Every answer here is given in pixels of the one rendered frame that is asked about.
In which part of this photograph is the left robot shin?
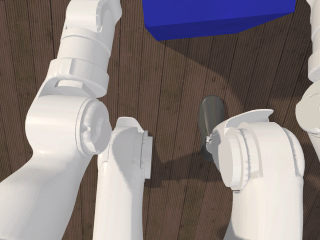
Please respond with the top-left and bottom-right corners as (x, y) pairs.
(97, 116), (144, 170)

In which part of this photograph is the robot right upper arm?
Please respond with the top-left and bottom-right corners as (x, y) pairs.
(295, 79), (320, 162)

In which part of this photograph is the left robot thigh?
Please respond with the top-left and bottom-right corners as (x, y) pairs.
(92, 126), (153, 240)

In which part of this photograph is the right robot forearm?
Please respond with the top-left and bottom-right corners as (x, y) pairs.
(306, 0), (320, 83)

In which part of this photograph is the robot left upper arm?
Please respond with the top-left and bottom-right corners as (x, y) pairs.
(0, 94), (112, 240)

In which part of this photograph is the carton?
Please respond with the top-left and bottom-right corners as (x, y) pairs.
(142, 0), (296, 41)

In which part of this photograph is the left robot forearm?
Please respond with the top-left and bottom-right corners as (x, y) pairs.
(25, 0), (122, 137)

